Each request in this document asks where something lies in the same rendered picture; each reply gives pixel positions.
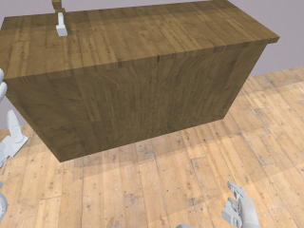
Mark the robot right hand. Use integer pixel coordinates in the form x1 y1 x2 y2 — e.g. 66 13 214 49
221 181 259 228

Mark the tap lever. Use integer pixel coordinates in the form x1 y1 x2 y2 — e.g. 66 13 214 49
56 12 67 37

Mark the counter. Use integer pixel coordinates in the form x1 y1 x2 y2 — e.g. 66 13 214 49
0 0 280 162

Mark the robot left hand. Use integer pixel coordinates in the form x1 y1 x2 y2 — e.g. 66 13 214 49
0 68 29 169

